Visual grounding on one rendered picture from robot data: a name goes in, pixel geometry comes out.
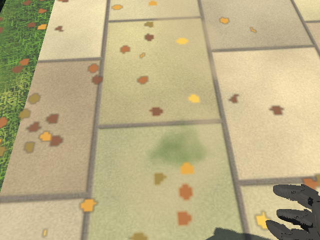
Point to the robot right hand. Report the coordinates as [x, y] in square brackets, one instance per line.
[307, 220]

